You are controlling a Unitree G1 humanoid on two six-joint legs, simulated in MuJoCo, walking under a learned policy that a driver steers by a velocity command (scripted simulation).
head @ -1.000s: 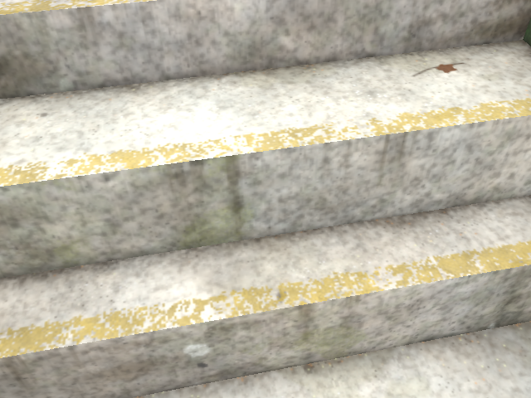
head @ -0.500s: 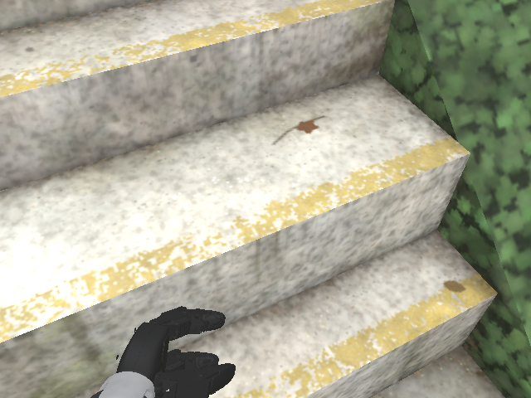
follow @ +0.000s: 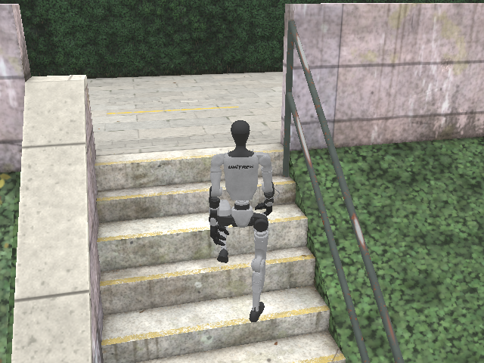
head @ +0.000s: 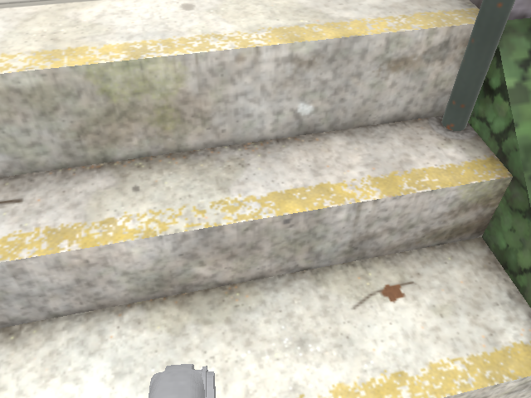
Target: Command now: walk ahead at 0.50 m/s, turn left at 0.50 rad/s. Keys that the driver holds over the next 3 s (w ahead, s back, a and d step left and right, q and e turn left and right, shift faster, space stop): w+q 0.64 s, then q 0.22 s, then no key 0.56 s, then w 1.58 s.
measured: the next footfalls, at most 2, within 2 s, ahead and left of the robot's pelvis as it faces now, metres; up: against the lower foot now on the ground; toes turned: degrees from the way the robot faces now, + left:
left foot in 0.18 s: +0.15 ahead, +0.13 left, +0.23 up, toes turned +6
right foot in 0.82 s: +0.22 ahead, -0.12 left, +0.24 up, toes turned +26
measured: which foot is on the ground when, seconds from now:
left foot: up 0.00-0.16, down 0.18-0.70, up 0.72-0.98, down 1.00-1.00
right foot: down 0.00-0.18, up 0.20-0.80, down 0.82-1.00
